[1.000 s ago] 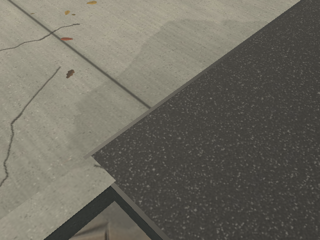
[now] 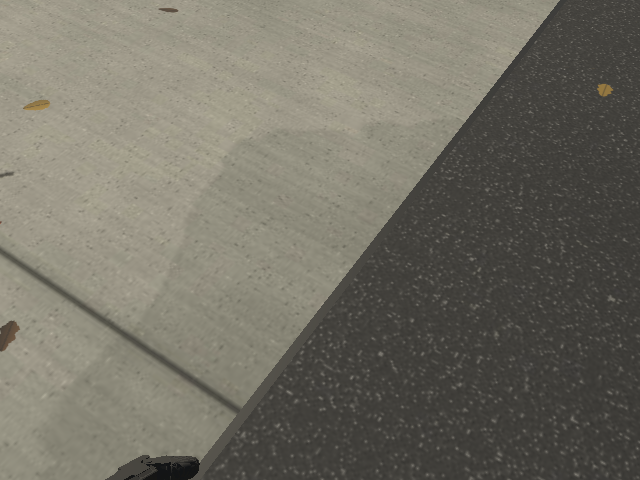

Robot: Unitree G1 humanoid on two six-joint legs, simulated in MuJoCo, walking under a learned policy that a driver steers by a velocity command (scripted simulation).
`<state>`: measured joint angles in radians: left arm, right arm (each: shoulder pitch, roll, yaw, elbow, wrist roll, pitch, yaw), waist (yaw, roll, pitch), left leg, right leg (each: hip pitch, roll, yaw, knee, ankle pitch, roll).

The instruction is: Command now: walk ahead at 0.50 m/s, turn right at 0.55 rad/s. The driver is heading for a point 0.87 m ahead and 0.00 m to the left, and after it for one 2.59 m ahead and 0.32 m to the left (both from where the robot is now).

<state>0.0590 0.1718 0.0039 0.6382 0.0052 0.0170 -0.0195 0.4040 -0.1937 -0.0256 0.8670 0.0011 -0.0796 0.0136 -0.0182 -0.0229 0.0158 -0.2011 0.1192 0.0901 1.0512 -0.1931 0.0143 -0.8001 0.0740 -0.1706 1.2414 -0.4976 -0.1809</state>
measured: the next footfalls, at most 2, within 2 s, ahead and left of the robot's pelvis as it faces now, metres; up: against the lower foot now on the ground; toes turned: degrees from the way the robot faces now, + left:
left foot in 0.44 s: +0.51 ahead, +0.05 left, +0.00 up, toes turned -16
right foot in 0.92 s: +0.71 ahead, -0.20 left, +0.00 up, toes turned +1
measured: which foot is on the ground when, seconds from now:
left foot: up 0.00-0.42, down 0.44-0.94, up 0.96-1.00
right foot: down 0.00-0.46, up 0.48-0.90, down 0.92-1.00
